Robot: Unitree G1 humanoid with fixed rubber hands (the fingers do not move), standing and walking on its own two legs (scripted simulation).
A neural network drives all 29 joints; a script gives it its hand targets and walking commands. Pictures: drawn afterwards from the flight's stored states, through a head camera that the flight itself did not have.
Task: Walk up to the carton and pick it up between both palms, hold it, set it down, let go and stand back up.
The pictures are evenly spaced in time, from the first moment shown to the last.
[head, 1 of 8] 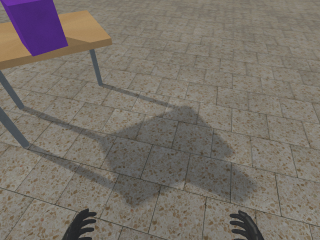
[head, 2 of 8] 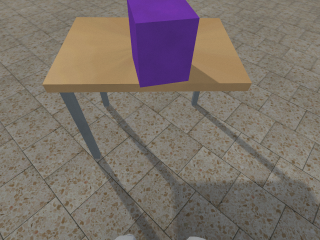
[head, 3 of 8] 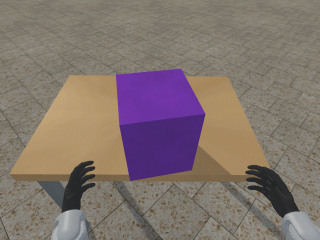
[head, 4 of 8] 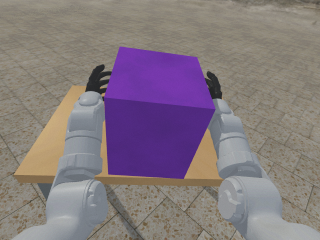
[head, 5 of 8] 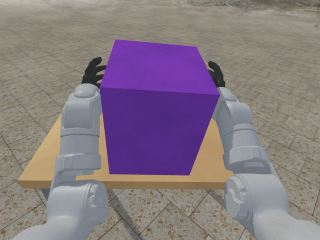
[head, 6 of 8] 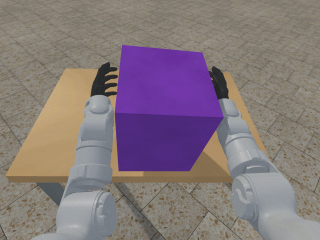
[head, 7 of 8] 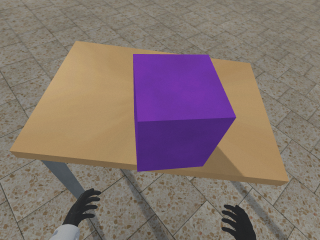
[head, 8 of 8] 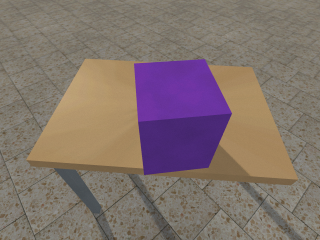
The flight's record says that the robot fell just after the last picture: no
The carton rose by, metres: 0.18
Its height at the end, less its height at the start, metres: +0.00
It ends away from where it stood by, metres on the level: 0.01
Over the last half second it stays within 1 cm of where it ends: yes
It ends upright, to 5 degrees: yes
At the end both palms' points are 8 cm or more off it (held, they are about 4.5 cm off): yes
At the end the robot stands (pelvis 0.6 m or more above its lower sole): yes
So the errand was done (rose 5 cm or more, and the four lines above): yes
